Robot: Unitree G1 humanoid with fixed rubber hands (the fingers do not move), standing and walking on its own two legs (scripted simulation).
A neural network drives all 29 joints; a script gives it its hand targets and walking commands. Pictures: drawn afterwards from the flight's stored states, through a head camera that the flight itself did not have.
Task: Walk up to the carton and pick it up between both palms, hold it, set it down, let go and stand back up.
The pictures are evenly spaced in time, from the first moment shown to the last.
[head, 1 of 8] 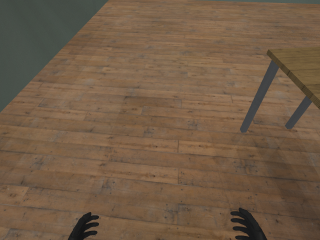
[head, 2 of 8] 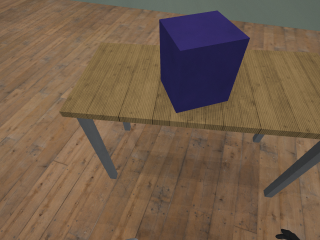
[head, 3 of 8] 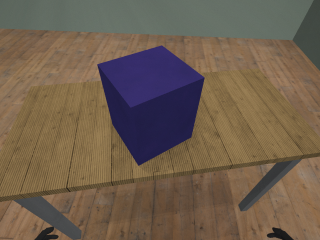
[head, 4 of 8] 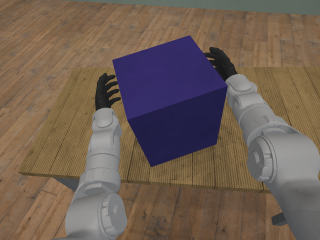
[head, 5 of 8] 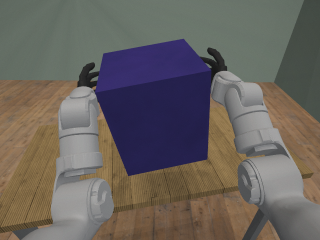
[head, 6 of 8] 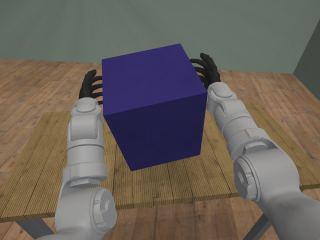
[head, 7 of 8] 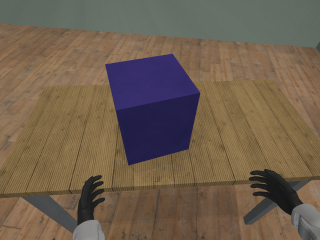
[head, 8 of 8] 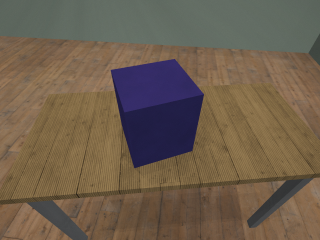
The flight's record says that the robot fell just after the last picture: no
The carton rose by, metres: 0.21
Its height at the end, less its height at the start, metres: +0.00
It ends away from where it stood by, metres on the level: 0.03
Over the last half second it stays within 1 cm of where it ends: yes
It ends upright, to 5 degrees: yes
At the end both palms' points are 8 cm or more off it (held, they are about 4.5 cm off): yes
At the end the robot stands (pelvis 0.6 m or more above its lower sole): yes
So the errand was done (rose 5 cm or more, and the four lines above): yes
